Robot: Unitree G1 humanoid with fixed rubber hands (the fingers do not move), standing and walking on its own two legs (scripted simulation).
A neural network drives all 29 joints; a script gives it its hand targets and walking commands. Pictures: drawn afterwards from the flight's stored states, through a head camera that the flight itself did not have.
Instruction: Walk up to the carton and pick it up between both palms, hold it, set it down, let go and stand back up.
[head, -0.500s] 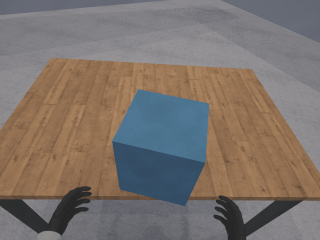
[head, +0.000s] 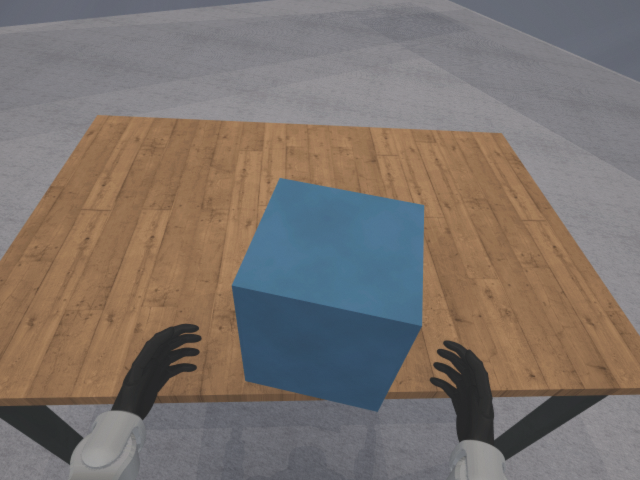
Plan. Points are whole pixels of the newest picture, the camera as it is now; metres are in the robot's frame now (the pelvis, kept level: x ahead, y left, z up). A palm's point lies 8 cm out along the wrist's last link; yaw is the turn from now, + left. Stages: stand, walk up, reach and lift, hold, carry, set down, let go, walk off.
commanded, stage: reach and lift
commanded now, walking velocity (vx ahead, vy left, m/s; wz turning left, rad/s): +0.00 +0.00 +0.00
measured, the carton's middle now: (329, 297) +0.38 +0.02 +0.00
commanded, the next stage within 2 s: none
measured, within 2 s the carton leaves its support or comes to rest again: neither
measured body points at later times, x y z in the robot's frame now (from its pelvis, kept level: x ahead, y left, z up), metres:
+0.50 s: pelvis +0.02 -0.02 +0.00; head +0.01 -0.01 +0.45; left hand +0.30 +0.22 +0.05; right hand +0.28 -0.18 +0.04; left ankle +0.02 +0.09 -0.74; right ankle -0.03 -0.15 -0.74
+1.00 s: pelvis +0.00 -0.01 +0.01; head +0.00 +0.01 +0.45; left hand +0.37 +0.22 +0.10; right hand +0.34 -0.18 +0.10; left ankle +0.02 +0.09 -0.74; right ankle -0.03 -0.15 -0.74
